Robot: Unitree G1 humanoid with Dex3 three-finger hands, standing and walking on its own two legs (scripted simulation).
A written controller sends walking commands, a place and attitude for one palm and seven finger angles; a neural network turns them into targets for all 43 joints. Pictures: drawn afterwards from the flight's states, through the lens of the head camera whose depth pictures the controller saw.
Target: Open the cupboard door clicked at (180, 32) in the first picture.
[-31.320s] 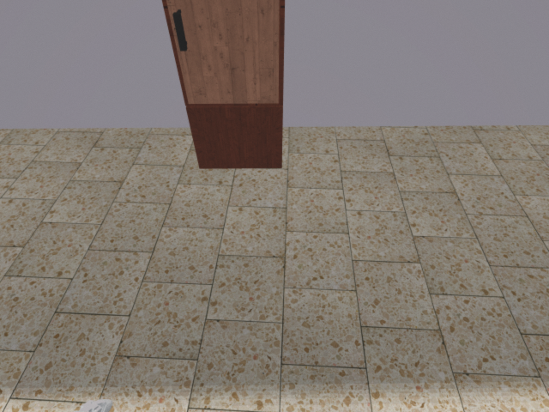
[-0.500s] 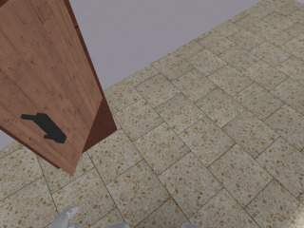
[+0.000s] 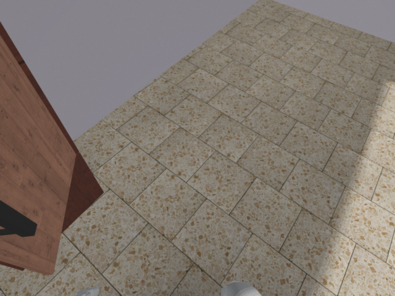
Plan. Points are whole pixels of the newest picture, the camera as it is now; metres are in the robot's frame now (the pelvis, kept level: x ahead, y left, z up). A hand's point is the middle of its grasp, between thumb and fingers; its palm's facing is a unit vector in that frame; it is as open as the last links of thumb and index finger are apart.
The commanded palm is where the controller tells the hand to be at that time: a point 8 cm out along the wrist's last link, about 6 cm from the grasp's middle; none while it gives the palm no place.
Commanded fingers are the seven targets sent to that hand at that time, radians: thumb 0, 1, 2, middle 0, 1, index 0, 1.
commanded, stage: walk to a spot facing it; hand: left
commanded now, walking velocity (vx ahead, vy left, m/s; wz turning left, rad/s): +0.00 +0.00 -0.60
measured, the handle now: out of the picture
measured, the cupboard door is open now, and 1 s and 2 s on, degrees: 43 43 43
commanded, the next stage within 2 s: turn to face it in 1.70 s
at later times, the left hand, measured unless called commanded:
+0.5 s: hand (137, 287) +0.15 +0.14 -0.17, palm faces -0.20 -0.96 -0.19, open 7.4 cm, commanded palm none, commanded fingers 0.00 0.90 0.90 -0.20 -0.30 -0.20 -0.30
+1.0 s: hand (231, 162) +0.51 -0.08 -0.16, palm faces -0.62 -0.76 -0.22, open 7.4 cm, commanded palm none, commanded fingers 0.00 0.90 0.90 -0.20 -0.30 -0.20 -0.30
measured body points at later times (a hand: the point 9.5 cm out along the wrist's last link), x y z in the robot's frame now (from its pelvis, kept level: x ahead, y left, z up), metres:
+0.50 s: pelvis +0.08 -0.04 +0.00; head +0.12 -0.04 +0.45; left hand +0.16 +0.19 -0.15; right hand +0.10 -0.31 -0.13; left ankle +0.15 +0.08 -0.71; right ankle +0.00 -0.13 -0.74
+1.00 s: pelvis +0.26 -0.13 -0.02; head +0.30 -0.17 +0.43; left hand +0.54 -0.04 -0.14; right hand +0.02 -0.23 -0.16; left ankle +0.19 +0.07 -0.74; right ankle +0.29 -0.25 -0.74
